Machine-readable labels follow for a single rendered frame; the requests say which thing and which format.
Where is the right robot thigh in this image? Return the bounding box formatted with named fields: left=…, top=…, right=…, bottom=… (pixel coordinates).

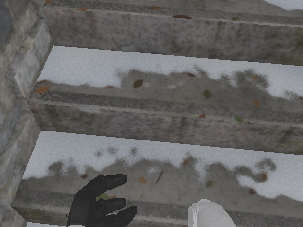
left=187, top=201, right=237, bottom=227

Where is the left robot hand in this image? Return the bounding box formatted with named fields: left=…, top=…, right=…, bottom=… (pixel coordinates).
left=65, top=174, right=137, bottom=227

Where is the right robot shin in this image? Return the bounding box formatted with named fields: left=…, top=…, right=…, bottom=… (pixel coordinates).
left=197, top=199, right=211, bottom=205

